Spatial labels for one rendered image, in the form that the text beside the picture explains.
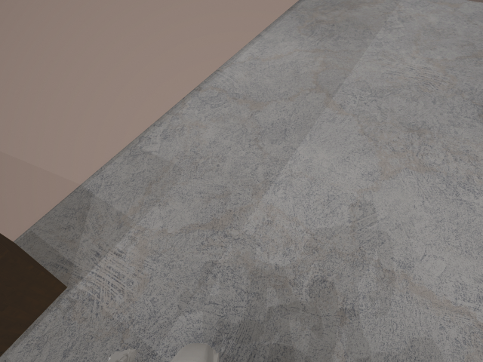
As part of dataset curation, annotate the left robot thigh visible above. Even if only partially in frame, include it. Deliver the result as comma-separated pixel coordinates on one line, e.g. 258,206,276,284
171,343,219,362

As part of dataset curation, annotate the cupboard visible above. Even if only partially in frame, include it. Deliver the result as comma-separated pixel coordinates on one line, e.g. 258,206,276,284
0,233,67,357

